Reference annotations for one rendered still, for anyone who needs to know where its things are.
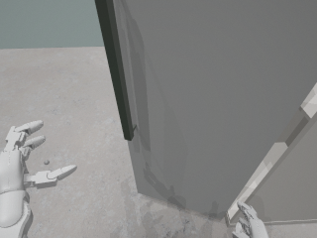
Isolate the fridge door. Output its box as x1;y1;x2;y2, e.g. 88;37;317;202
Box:
113;0;317;219

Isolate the left robot hand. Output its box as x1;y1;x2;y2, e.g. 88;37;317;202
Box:
0;120;77;194

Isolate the left robot forearm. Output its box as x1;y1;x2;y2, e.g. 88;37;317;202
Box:
0;189;34;238

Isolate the handle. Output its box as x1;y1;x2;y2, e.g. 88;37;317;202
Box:
94;0;137;141

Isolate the right robot hand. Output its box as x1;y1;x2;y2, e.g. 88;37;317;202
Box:
232;200;269;238

